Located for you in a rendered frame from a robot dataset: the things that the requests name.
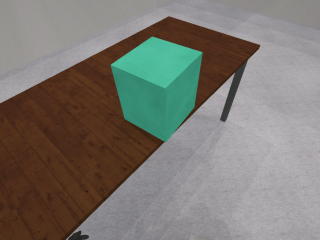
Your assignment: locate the table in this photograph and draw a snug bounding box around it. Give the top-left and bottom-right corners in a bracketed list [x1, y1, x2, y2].
[0, 16, 260, 240]

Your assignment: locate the left robot hand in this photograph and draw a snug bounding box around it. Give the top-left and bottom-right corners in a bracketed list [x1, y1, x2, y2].
[68, 230, 89, 240]

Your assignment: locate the carton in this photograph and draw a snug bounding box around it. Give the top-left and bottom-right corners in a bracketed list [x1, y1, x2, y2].
[110, 36, 203, 142]

